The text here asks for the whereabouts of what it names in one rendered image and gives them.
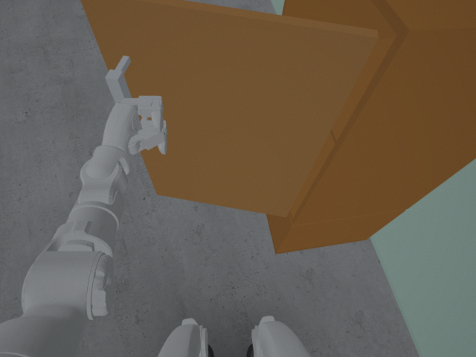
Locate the robot left hand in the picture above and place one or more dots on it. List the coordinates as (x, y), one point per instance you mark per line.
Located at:
(125, 131)

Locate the robot left upper arm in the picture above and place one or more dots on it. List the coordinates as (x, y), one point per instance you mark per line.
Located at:
(66, 291)

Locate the robot left forearm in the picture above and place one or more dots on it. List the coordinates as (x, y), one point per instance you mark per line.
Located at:
(95, 216)

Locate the robot thigh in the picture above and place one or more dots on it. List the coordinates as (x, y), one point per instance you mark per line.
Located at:
(188, 340)
(275, 339)

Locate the robot left thigh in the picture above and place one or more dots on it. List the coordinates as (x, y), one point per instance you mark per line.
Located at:
(188, 340)

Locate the robot right thigh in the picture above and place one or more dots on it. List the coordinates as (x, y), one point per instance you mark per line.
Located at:
(275, 339)

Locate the cupboard door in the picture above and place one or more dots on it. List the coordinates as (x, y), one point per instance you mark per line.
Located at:
(249, 97)

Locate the handle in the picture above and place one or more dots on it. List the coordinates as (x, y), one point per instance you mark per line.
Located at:
(117, 82)

